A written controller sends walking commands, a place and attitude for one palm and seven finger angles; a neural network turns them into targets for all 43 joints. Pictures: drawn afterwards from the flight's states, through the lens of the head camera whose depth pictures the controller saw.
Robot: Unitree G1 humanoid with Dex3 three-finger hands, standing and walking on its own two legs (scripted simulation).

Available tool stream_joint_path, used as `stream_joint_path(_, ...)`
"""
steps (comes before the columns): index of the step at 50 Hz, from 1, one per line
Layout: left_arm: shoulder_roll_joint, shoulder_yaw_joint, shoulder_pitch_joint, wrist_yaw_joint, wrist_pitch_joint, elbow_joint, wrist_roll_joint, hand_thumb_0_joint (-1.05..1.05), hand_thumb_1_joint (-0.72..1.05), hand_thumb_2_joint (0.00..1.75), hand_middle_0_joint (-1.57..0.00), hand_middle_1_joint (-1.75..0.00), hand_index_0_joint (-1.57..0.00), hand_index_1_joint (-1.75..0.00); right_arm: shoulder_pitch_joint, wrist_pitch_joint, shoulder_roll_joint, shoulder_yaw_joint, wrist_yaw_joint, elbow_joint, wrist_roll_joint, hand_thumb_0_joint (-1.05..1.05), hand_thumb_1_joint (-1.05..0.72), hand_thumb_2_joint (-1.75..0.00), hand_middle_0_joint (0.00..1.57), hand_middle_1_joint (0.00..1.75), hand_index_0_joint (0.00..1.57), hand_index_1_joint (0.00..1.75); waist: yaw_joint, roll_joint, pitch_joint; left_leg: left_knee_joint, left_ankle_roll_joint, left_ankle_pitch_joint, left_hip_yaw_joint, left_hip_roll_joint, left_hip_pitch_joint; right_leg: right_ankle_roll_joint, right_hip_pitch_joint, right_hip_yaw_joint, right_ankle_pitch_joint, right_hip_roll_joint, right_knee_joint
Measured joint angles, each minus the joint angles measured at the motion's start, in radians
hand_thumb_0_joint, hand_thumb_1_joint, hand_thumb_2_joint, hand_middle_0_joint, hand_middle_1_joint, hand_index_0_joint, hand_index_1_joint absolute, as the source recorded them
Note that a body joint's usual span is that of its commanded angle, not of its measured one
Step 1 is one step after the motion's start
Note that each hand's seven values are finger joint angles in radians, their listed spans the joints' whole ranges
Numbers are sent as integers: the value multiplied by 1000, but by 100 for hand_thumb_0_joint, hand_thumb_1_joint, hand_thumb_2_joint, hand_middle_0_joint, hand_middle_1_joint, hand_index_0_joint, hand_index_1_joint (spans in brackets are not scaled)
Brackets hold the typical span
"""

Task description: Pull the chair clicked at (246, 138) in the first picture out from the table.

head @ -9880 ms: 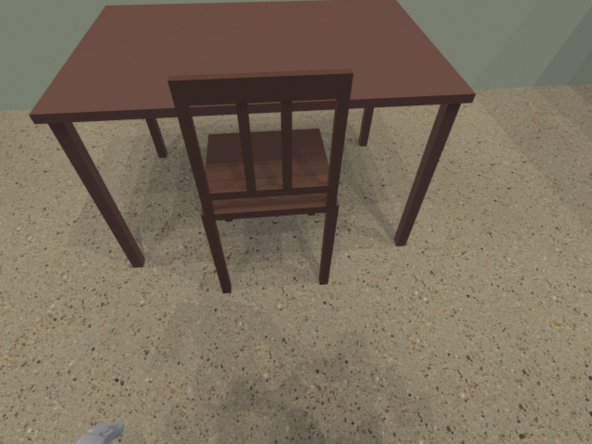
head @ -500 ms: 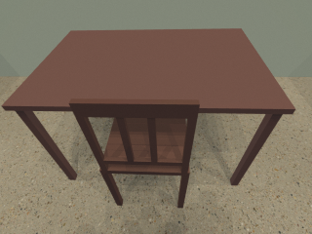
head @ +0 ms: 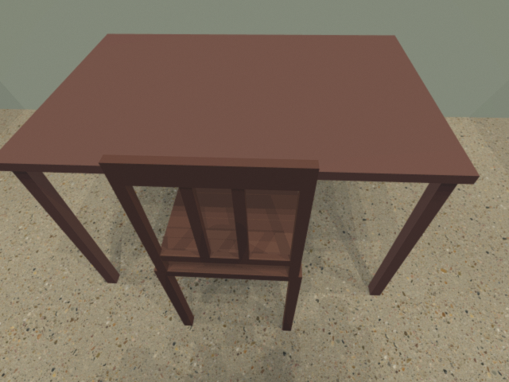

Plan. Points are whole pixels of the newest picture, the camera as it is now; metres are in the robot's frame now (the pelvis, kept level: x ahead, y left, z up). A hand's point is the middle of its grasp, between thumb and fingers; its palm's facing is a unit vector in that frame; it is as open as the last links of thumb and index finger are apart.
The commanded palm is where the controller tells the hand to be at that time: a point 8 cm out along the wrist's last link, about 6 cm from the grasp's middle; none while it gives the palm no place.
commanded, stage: raise the hand toward the chair's back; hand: left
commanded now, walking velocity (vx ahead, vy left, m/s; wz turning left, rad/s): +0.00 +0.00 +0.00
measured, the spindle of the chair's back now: (197, 224) +0.45 +0.17 -0.10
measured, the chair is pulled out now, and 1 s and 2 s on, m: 0.00 0.00 0.00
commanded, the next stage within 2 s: none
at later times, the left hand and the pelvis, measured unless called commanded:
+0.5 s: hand out of the picture +0.13 +0.17 -0.09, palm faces +0.03 -1.00 +0.02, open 9.5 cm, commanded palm +0.12 +0.23 -0.06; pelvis -0.04 -0.01 -0.08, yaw +1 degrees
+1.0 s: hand (125, 349) +0.18 +0.22 -0.04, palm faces +0.12 -0.99 -0.07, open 13.9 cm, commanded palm +0.15 +0.26 -0.05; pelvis -0.03 +0.02 -0.09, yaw +1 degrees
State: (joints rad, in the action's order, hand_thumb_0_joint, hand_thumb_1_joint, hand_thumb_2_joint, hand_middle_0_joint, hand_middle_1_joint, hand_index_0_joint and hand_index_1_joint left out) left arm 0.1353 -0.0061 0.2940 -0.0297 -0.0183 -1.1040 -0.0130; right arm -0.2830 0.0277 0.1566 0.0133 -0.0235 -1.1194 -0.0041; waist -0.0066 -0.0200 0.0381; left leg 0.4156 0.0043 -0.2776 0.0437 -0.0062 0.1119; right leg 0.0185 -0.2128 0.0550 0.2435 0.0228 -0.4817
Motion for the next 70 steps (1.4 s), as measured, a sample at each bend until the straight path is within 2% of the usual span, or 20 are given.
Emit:
stream_joint_path(3,-4,-2,3,-7,-7,-4,-2,1,92,89,-20,-30,-20,-30,6,-4,1,-1,1,2,1,1,-92,-90,20,30,20,29,0,-3,-1,18,-5,-3,-4,9,14,3,-2,6,-4,-8,4)
stream_joint_path(5,14,17,107,-25,73,311,69,3,94,89,-20,-30,-20,-30,-27,38,14,7,-22,84,21,2,-93,-90,20,30,20,30,-10,4,7,42,-6,-15,1,14,24,6,-15,2,-1,-12,-16)
stream_joint_path(9,30,22,171,-71,-25,707,154,4,93,88,-20,-29,-20,-29,-48,181,70,-9,-59,199,51,2,-93,-90,20,30,20,30,4,-18,-38,92,-2,-30,-17,7,73,5,-49,19,17,-1,-55)
stream_joint_path(14,22,80,23,27,-281,847,194,2,83,85,-18,-28,-19,-28,42,271,117,-41,-52,360,30,2,-92,-90,20,30,20,29,37,-4,-104,258,-3,-77,-24,1,269,7,-239,24,65,13,-213)
stream_joint_path(18,14,130,-10,215,-524,850,226,1,74,82,-18,-27,-18,-27,111,297,115,-73,1,482,19,2,-91,-90,20,30,20,29,37,57,-146,438,-15,-148,-8,17,453,22,-433,7,122,4,-389)
stream_joint_path(20,14,138,24,298,-592,842,224,1,69,80,-17,-26,-18,-26,133,293,120,-86,20,533,22,2,-91,-90,20,30,20,29,34,76,-161,525,-18,-185,-10,22,534,25,-512,8,154,3,-470)
stream_joint_path(23,23,133,102,348,-572,854,225,1,62,77,-17,-25,-17,-25,154,268,129,-97,24,598,30,1,-91,-90,20,30,20,29,16,87,-163,635,-15,-222,-22,24,630,28,-601,16,195,4,-569)
stream_joint_path(28,41,143,207,283,-534,980,232,1,49,72,-16,-24,-16,-24,161,254,113,-82,3,638,23,1,-91,-90,20,30,20,29,-24,66,-149,759,-14,-278,-56,24,743,26,-687,48,233,10,-658)
stream_joint_path(31,55,151,200,258,-579,1084,243,1,42,69,-15,-22,-15,-22,159,251,88,-47,-6,612,15,1,-91,-90,20,30,20,29,-41,41,-153,808,-9,-294,-77,23,796,23,-723,68,243,12,-685)
stream_joint_path(34,65,139,121,294,-587,1130,254,1,35,66,-14,-21,-14,-21,158,246,63,-5,-8,579,16,1,-91,-90,20,30,20,30,-40,7,-152,843,-3,-302,-90,21,837,18,-751,80,245,15,-703)
stream_joint_path(36,73,124,64,335,-537,1126,256,1,30,64,-13,-20,-14,-21,151,232,44,17,-8,566,25,2,-91,-90,20,30,20,30,-30,-8,-153,850,2,-303,-86,19,852,12,-766,76,242,17,-706)
stream_joint_path(39,80,109,22,374,-393,1096,253,1,23,61,-13,-19,-13,-19,126,198,18,32,-11,564,43,2,-91,-90,20,30,20,30,-6,-18,-149,827,12,-295,-65,18,843,1,-766,55,230,17,-688)
stream_joint_path(41,77,110,36,363,-302,1098,257,1,19,59,-13,-19,-13,-19,100,177,9,29,-15,572,49,2,-90,-90,20,30,20,30,10,-16,-149,796,19,-286,-48,17,822,-6,-752,39,219,17,-663)
stream_joint_path(43,68,122,75,320,-261,1120,261,1,14,57,-12,-18,-13,-18,72,168,6,16,-20,577,49,2,-90,-90,21,30,20,30,19,-10,-152,763,24,-277,-35,17,796,-11,-732,26,209,15,-635)
stream_joint_path(48,57,165,166,195,-365,1183,249,0,3,52,-12,-16,-12,-16,22,176,34,-19,-21,573,32,2,-90,-90,20,30,20,30,17,9,-171,731,30,-273,-32,12,770,-18,-705,23,205,17,-602)
stream_joint_path(52,75,165,146,205,-458,1159,232,0,-7,48,-10,-15,-10,-15,34,190,85,-25,-16,568,27,2,-91,-90,20,30,20,30,16,8,-173,770,33,-289,-49,6,801,-21,-724,40,221,25,-628)
stream_joint_path(57,104,123,105,284,-404,1134,224,0,-18,43,-9,-13,-9,-13,76,192,106,-30,-22,590,37,2,-91,-90,20,30,20,30,22,8,-158,787,35,-299,-51,9,806,-25,-725,42,226,22,-637)
stream_joint_path(60,114,127,115,275,-363,1164,234,0,-25,40,-8,-12,-9,-12,85,186,89,-32,-25,611,40,2,-91,-90,20,30,20,30,25,10,-157,759,33,-293,-48,11,774,-25,-695,38,219,19,-611)
stream_joint_path(65,101,177,113,219,-381,1178,250,-1,-37,35,-8,-10,-8,-10,78,175,65,-18,-19,633,36,2,-91,-90,20,30,20,30,17,8,-172,716,32,-280,-51,8,737,-24,-656,42,210,20,-571)
stream_joint_path(70,111,185,52,265,-379,1094,242,-1,-44,32,-6,-9,-7,-9,81,168,74,9,-14,634,35,2,-91,-90,20,30,20,30,7,-1,-171,725,30,-282,-60,5,750,-21,-667,50,216,24,-580)
